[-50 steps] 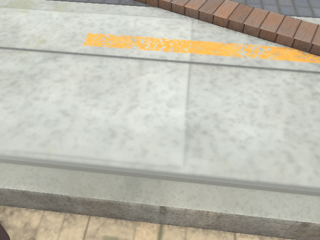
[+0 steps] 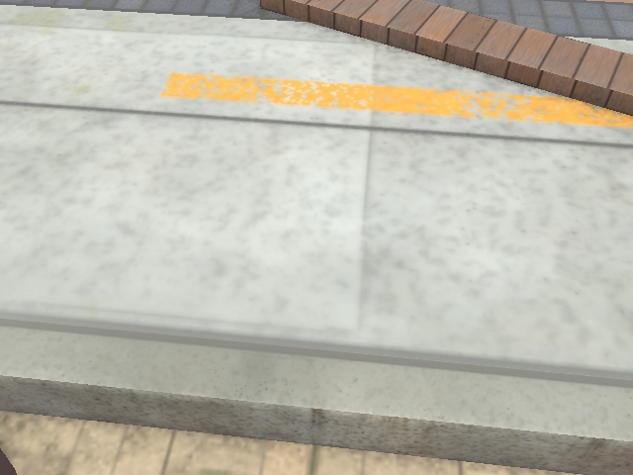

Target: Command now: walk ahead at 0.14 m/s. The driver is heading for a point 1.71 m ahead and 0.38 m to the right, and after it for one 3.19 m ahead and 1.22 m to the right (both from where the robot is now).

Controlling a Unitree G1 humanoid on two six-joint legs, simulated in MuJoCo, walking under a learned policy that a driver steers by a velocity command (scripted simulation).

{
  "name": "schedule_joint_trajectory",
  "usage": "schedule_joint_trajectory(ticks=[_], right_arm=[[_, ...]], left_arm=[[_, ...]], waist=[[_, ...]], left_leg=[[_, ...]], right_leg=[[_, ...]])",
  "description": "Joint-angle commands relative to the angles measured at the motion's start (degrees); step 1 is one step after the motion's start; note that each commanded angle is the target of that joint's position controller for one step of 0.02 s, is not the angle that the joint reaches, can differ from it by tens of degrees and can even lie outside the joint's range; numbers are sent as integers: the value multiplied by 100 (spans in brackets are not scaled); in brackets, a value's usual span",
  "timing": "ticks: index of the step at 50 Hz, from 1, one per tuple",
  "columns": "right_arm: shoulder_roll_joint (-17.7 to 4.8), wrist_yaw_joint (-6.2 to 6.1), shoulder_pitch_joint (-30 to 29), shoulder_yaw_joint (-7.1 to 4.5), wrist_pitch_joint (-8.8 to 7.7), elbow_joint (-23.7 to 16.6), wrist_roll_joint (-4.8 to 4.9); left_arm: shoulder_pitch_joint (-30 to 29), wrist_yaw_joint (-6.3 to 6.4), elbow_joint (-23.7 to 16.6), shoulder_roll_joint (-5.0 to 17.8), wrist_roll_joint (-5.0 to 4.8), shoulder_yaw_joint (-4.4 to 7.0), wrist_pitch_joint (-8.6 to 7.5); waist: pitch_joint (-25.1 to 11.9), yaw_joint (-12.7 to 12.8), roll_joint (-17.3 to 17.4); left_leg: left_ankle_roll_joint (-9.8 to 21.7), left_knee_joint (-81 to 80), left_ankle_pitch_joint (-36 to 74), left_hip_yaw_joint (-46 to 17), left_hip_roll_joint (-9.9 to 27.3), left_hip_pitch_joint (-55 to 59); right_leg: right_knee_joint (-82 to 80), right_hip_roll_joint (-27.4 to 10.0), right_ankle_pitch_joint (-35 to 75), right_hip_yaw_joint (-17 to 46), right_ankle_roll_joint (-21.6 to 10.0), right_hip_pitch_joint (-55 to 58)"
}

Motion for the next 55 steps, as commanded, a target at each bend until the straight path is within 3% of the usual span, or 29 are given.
schedule_joint_trajectory(ticks=[1, 4, 6, 9, 10, 11, 12, 13, 15, 17, 21, 26, 28, 30, 31, 32, 33, 34, 35, 36, 38, 41, 44, 47, 48, 49, 50, 52, 55], right_arm=[[-676, -5, -59, -141, -83, -161, 32], [-464, 110, -385, -122, -356, -306, 59], [-448, 204, -479, -122, -527, -410, 97], [-527, 258, 626, -225, -641, -54, 175], [-955, 253, 1317, -380, -660, 135, 147], [-1534, 280, 2200, -537, -666, 281, 184], [-1159, 305, 2245, -372, -740, 281, 55], [-902, 292, 1714, -257, -807, 143, 23], [-602, 313, 1069, -123, -821, -95, 17], [-492, 277, 1075, -53, -755, -117, -24], [-820, 114, 1415, -84, -659, -86, -23], [-1043, 28, 1538, -124, -539, -129, -48], [-899, 23, 1529, -109, -461, -88, 8], [-844, 16, 1146, -94, -461, -212, 67], [-802, 40, 1213, -74, -482, -225, 45], [-397, 79, 1542, 52, -538, -326, -187], [142, 106, 2496, 165, -559, -2, -28], [-396, 115, 2443, 38, -500, 92, 48], [-583, 89, 1886, -23, -404, -70, 109], [-618, 6, 1464, -69, -279, -133, 95], [-527, -136, 1423, -117, -42, -104, -18], [-245, -219, 1489, -71, 6, -3, -90], [-235, -184, 1428, -79, 91, 110, -72], [-258, -98, 1228, -48, 134, 106, -173], [-389, -94, 1319, -51, 124, 100, -155], [-730, -73, 1375, -154, 99, 264, -62], [-611, -67, 1293, -160, 34, 214, 8], [-485, -56, 1214, -158, -105, 183, 28], [-434, -37, 1321, -192, -281, 166, 80]], left_arm=[[460, 49, -141, 693, -45, 149, -10], [825, 49, -134, 1005, -121, 275, -121], [604, 35, -198, 1163, -168, 365, -203], [170, -57, -381, 992, -156, 340, -253], [-17, -79, -541, 816, -156, 286, -308], [-34, -66, -760, 551, -98, 216, -408], [-266, -83, -891, 650, -177, 248, -507], [-362, -144, -935, 756, -319, 293, -565], [-432, -185, -897, 703, -269, 329, -596], [-416, -198, -889, 726, -178, 411, -520], [-1021, -220, -1141, 494, -105, 371, -418], [-1958, -249, -1444, 469, -110, 266, -430], [-1198, -253, -1141, 581, -116, 299, -345], [-374, -248, -816, 879, -12, 455, -378], [70, -221, -656, 1083, 42, 532, -392], [493, -165, -584, 1575, 183, 581, -367], [497, -222, -589, 1305, 286, 439, -371], [-55, -309, -719, 1129, 137, 407, -362], [-724, -311, -891, 1002, 18, 376, -315], [-1214, -305, -990, 770, 34, 278, -270], [-1574, -265, -1012, 662, 159, 224, -223], [-1255, -178, -899, 646, 242, 210, -203], [-1149, -142, -888, 611, 128, 182, -129], [-822, -192, -739, 349, 36, 79, -58], [-715, -204, -707, 440, 61, 107, -48], [-550, -145, -734, 603, 4, 188, 33], [-695, -87, -767, 776, -10, 232, 60], [-562, -40, -787, 682, -94, 263, 62], [-453, -50, -813, 425, -65, 281, -26]], waist=[[340, 22, -225], [741, 206, -814], [1061, 113, -1090], [749, -467, -745], [454, -716, 53], [-155, -936, 1500], [-396, -835, 1334], [-49, -545, 797], [262, -223, 207], [249, -101, 302], [334, -142, 200], [274, -310, 474], [-109, -23, 748], [-455, 522, 496], [-650, 709, 245], [-1285, 537, -1082], [-2387, 90, -1580], [-2010, 37, -826], [-1229, -63, -630], [-717, -137, -236], [-261, -352, -497], [-389, -332, -656], [-619, -312, -640], [-74, -283, -392], [52, -210, -291], [334, -11, 268], [439, -108, 233], [354, -34, 449], [270, -13, 628]], left_leg=[[248, -292, -2185, -94, -6, 295], [143, 622, -1495, 300, -177, -579], [253, 1114, -986, 258, 127, -1021], [436, -92, -838, 378, -72, 736], [734, -633, -932, -690, 417, 1665], [1486, -1536, -1215, -3000, 1579, 2862], [1743, -2098, -1197, -4258, 2215, 3048], [1574, -1989, -1185, -3700, 2223, 2741], [1229, -2143, -637, -2377, 1811, 2096], [988, -2333, 139, -1484, 1425, 1734], [1070, -2476, 1262, -762, 1280, 1575], [855, -2031, 2952, -121, 1051, 1176], [738, -1396, 3802, -67, 1184, 1372], [430, -227, 4111, 31, 898, 1327], [195, 677, 3421, 123, 608, 929], [-166, 2732, -205, 350, 58, -425], [-281, 3859, -2653, -615, -256, -531], [-329, 4216, -2537, -909, 10, -394], [-348, 4295, -2443, -561, 245, -809], [-378, 3952, -2179, -467, 476, -804], [-407, 3104, -1641, -352, 586, -41], [-438, 1753, -1432, -184, 512, 457], [-433, 758, -701, -34, 425, 937], [-259, -386, 170, -163, 545, 1265], [-165, -580, -276, -234, 655, 1140], [3, -567, -1825, -92, 427, 282], [97, -679, -2300, -79, 340, -173], [240, -853, -2476, -251, 456, -451], [472, -1155, -2656, -689, 685, -366]], right_leg=[[-873, -168, -1559, 300, -463, -1204], [-1582, -1020, -2219, 1476, -995, -808], [-1788, -1702, -1659, 2116, -1276, -611], [-785, -1069, 99, 1144, -850, -1092], [639, -430, 1304, 380, -518, -1752], [2756, 302, 675, -223, -98, -2888], [4125, 344, -897, 541, -179, -3538], [4651, -11, -603, 804, -404, -3938], [4285, -491, 403, 689, -623, -3905], [3760, -659, 826, 514, -568, -3422], [2664, -624, 1349, 178, -184, -3524], [706, -74, 2127, -224, -56, -2326], [839, 25, 2099, -52, -203, -1627], [51, 337, 2621, -156, -501, -570], [-333, 150, 3802, -48, -609, 271], [159, -1330, 7291, 1468, -1144, 1836], [-216, -2394, 7721, 2871, -2108, 2068], [-558, -2117, 5967, 2667, -2070, 1151], [-820, -1852, 3960, 2191, -1867, 405], [-1201, -1581, 2587, 1897, -1622, -471], [-1610, -1122, 1457, 1262, -1310, -1777], [-1557, -904, 1648, 913, -1310, -1850], [-1544, -929, 379, 1057, -1197, -1661], [-1568, -587, -1129, 968, -606, -1958], [-1410, -367, -1385, 826, -461, -1926], [-1386, -38, -1320, 415, -394, -1598], [-1022, -5, -1447, 386, -425, -1247], [-613, -26, -1480, 408, -609, -952], [-1, 220, -937, 67, -652, -973]])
